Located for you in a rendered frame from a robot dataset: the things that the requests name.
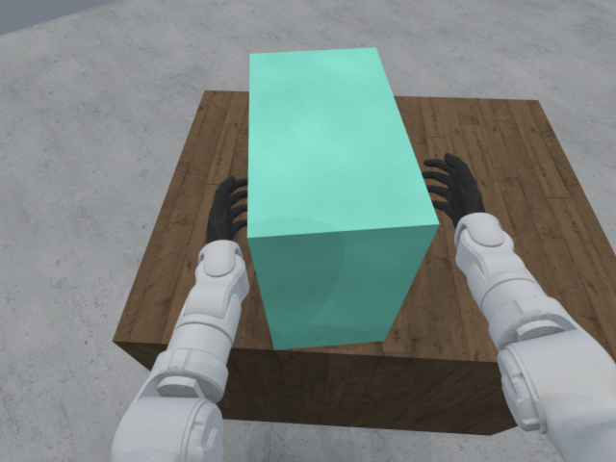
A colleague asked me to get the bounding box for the robot left forearm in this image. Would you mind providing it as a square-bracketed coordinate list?
[110, 240, 249, 462]

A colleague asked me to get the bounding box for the left robot upper arm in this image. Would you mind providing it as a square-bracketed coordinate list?
[112, 397, 223, 462]

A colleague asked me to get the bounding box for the pedestal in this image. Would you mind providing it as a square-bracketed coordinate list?
[113, 90, 616, 436]

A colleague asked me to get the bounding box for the right robot upper arm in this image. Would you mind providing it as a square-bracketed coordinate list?
[497, 329, 616, 462]

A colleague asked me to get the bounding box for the carton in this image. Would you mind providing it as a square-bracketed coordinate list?
[247, 47, 440, 350]

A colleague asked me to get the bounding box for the robot right hand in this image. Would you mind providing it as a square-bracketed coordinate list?
[422, 153, 486, 229]

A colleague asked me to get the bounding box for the robot left hand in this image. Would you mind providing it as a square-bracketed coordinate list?
[206, 175, 248, 244]

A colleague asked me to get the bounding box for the robot right forearm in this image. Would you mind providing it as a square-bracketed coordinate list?
[454, 213, 616, 378]

